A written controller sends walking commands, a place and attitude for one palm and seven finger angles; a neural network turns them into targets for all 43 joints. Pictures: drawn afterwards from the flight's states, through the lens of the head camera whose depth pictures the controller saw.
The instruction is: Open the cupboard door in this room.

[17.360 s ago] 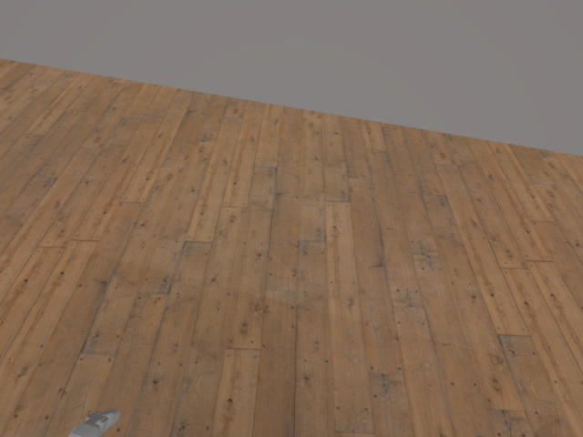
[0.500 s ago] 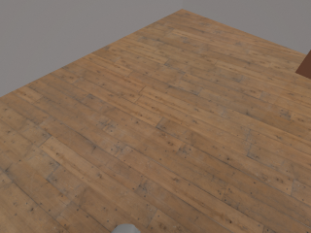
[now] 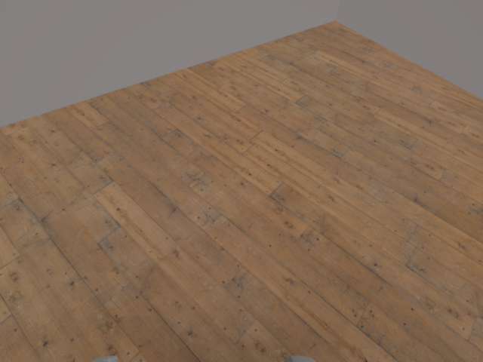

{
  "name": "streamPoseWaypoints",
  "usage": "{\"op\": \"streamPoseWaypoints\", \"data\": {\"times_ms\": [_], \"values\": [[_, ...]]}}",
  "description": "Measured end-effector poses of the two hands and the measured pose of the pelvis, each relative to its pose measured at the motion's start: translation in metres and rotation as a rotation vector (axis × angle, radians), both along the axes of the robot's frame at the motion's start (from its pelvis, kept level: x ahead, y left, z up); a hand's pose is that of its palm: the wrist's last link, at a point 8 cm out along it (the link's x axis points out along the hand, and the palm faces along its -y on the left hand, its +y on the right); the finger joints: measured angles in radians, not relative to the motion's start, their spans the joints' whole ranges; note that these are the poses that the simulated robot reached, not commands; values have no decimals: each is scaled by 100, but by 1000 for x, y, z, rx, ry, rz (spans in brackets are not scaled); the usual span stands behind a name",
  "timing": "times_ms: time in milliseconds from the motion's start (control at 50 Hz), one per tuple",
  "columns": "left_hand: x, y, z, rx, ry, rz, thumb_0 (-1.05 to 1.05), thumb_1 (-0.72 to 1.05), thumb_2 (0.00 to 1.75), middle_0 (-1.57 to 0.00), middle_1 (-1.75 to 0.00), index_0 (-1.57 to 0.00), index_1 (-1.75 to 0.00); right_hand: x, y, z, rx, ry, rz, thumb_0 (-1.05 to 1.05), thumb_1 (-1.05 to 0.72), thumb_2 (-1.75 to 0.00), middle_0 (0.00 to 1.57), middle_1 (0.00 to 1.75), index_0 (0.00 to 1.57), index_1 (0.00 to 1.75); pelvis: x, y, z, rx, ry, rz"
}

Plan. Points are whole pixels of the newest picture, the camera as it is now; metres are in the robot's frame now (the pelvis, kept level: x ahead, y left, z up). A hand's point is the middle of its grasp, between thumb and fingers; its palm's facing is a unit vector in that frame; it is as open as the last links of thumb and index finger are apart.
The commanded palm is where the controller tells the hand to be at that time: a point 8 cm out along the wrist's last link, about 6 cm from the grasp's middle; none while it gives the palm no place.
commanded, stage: turn or walk to find it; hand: left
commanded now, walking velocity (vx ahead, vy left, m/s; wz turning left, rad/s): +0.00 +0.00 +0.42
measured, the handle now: out of the picture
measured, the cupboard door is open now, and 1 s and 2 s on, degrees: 0 0 0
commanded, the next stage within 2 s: none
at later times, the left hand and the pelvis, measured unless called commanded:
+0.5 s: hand out of the picture -0.03 +0.13 -0.16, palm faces +0.28 -0.92 -0.26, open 7.3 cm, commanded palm none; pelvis -0.03 -0.06 +0.00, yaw +15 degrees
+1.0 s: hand out of the picture -0.10 +0.21 -0.17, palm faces +0.47 -0.85 -0.22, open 7.4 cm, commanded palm none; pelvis -0.07 -0.01 +0.00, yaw +26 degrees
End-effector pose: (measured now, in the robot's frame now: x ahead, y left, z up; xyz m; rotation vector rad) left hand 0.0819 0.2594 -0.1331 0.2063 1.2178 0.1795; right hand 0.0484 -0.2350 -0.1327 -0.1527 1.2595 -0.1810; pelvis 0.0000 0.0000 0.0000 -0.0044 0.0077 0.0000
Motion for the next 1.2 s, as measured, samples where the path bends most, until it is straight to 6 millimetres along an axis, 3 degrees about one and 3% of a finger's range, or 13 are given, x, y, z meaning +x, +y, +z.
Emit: {"op": "streamPoseWaypoints", "data": {"times_ms": [100,160,320,440,560,680,760,860,960,1080,1200], "values": [[7,-24,9,20,-60,4,0,91,89,-19,-30,-20,-30,-14,-19,-17,33,36,11,0,-91,-90,21,30,20,30,-8,-20,-5,19,0,43],[0,-42,12,38,-96,18,0,91,89,-19,-30,-20,-30,-19,-37,-32,53,58,23,0,-91,-90,21,30,20,30,-13,-35,-12,24,-4,75],[-60,-76,22,30,-46,135,0,90,89,-20,-30,-20,-30,-12,-71,-26,45,103,104,0,-91,-90,20,30,20,30,-19,-59,-1,53,-18,165],[-106,-83,15,16,10,234,0,91,89,-20,-30,-20,-30,0,-79,-21,11,134,183,0,-91,-90,20,30,20,30,-23,-65,0,48,-13,231],[-160,-81,3,-14,82,326,0,91,89,-20,-30,-20,-30,31,-59,-15,-17,102,289,0,-92,-90,20,30,20,30,-33,-57,-2,37,-10,289],[-217,-64,-20,-57,144,417,0,90,89,-20,-30,-20,-30,74,-8,-5,-33,-36,410,0,-92,-90,20,30,20,30,-49,-36,-12,7,-14,345],[-241,-47,-31,-72,178,460,0,90,89,-20,-30,-20,-30,85,25,7,-32,-121,468,0,-91,-90,20,30,20,30,-59,-23,-14,7,-25,366],[-237,-29,-19,-72,124,484,1,91,89,-19,-30,-20,-30,77,44,19,-35,-122,503,0,-91,-90,20,30,20,30,-67,-13,-2,-19,-28,409],[-222,-16,-10,-47,45,485,0,91,89,-19,-30,-20,-30,61,45,18,-26,-89,506,0,-91,-90,21,30,20,30,-72,-11,3,-20,-22,440],[-198,-15,-1,-16,-17,479,0,91,89,-19,-30,-20,-30,34,24,6,-22,-8,488,0,-91,-90,21,30,20,30,-73,-21,2,-11,-9,487],[-172,-32,9,21,-85,476,0,91,89,-19,-30,-20,-30,11,-13,-13,-16,105,482,0,-91,-90,21,30,20,30,-72,-45,-3,2,10,545]]}}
